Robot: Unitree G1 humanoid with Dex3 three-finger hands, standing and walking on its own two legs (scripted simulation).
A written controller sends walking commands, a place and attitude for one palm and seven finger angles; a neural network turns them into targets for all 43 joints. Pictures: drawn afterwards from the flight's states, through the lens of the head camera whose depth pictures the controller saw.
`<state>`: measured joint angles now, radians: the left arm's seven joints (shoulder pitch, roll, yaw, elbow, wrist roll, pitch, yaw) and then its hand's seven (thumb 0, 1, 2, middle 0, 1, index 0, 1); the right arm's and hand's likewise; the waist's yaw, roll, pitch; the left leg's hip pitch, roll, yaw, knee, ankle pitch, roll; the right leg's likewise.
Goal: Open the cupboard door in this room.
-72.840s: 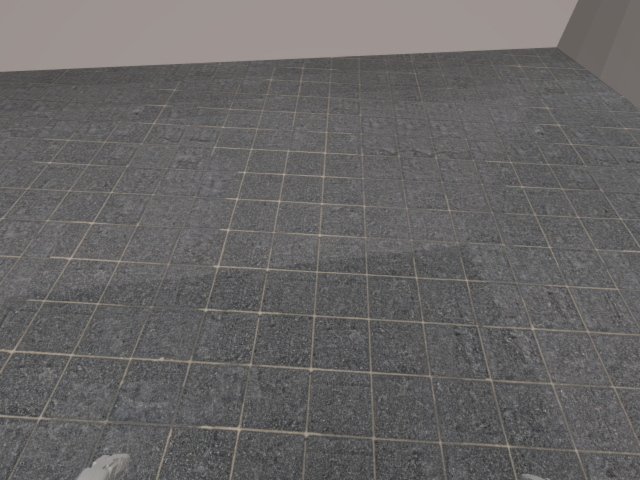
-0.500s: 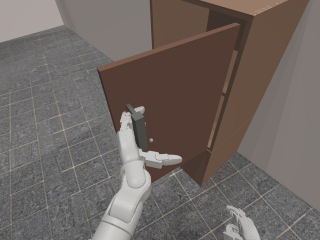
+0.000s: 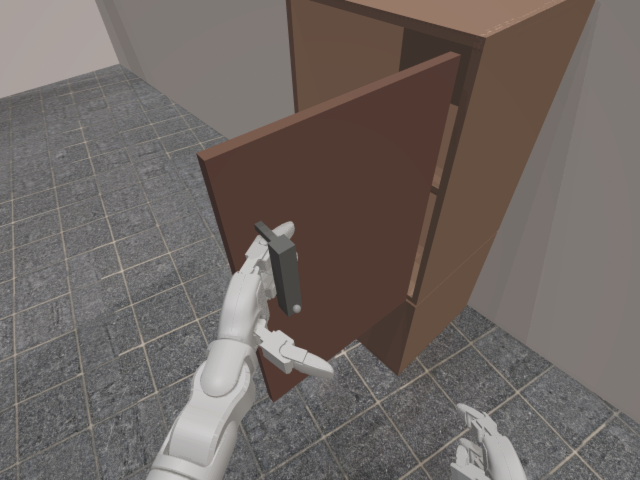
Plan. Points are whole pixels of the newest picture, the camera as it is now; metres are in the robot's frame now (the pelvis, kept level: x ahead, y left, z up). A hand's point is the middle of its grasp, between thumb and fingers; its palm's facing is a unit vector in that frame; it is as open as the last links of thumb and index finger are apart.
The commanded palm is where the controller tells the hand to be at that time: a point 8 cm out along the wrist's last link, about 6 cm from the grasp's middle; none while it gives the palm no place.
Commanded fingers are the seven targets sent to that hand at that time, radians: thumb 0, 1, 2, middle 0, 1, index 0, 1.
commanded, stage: slide the hand sideways off the handle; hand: left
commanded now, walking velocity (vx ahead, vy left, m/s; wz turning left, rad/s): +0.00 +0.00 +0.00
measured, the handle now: (276, 268) +0.35 +0.09 +0.10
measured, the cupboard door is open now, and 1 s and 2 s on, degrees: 86 86 86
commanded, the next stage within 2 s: draw the hand back to the body in 0.80 s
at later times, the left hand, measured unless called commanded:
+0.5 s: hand (253, 337) +0.25 +0.10 +0.10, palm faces -0.02 -1.00 -0.03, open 16.0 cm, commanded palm +0.21 +0.16 +0.10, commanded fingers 0.00 -0.50 0.30 -0.15 -0.30 -0.15 -0.30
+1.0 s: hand (209, 364) +0.22 +0.14 +0.09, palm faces +0.00 -1.00 -0.05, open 16.3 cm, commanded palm +0.19 +0.20 +0.10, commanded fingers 0.00 -0.50 0.30 -0.15 -0.30 -0.15 -0.30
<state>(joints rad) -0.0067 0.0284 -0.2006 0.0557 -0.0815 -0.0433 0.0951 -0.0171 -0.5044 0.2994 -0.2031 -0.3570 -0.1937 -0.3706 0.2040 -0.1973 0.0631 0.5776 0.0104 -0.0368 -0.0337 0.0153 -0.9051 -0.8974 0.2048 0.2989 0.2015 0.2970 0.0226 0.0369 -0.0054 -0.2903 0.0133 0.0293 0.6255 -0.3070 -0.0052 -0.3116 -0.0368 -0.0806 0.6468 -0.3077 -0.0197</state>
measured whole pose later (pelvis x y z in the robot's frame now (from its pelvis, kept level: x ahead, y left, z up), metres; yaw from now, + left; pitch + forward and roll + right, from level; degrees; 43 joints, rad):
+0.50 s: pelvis +0.03 -0.01 +0.00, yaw -1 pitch +0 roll +0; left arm 0.40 0.13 -0.08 -0.27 -0.12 -0.09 -0.04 -0.02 -0.50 0.30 -0.23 -0.34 -0.22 -0.34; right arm 0.20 -0.21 0.05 0.52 0.01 -0.06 -0.04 0.02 -0.90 -0.90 0.20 0.30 0.20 0.30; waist 0.03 0.04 -0.02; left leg -0.26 0.04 0.03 0.62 -0.35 -0.03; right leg -0.29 -0.01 -0.08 0.64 -0.35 -0.03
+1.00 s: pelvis +0.02 -0.01 -0.01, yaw +1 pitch +2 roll +0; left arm 0.47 0.18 0.03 -0.32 -0.21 -0.16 -0.17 -0.02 -0.50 0.30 -0.15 -0.30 -0.15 -0.30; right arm 0.24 -0.24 0.04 0.53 0.02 -0.21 -0.07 0.02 -0.90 -0.90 0.21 0.30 0.20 0.30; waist 0.04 0.05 -0.03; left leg -0.38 0.03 0.00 0.74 -0.39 -0.02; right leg -0.38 -0.02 -0.11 0.73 -0.38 -0.03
